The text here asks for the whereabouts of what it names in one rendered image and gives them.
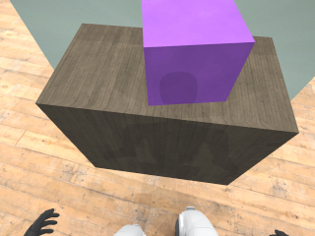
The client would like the robot thigh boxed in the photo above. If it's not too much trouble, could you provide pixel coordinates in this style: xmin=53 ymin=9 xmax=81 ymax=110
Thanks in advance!
xmin=113 ymin=224 xmax=147 ymax=236
xmin=178 ymin=209 xmax=219 ymax=236

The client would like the pedestal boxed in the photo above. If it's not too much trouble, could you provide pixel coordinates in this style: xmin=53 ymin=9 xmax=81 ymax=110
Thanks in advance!
xmin=35 ymin=23 xmax=299 ymax=186

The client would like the carton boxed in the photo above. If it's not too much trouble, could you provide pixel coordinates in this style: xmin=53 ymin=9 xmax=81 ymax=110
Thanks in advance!
xmin=142 ymin=0 xmax=255 ymax=106

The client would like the left robot thigh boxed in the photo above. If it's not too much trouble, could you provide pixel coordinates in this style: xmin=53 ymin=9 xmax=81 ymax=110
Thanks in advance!
xmin=113 ymin=224 xmax=147 ymax=236

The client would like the left robot hand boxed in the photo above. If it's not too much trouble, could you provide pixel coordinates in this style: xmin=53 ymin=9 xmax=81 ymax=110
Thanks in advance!
xmin=24 ymin=208 xmax=60 ymax=236

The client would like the right robot thigh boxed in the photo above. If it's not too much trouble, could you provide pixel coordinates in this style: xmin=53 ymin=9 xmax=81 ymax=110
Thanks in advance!
xmin=178 ymin=209 xmax=219 ymax=236

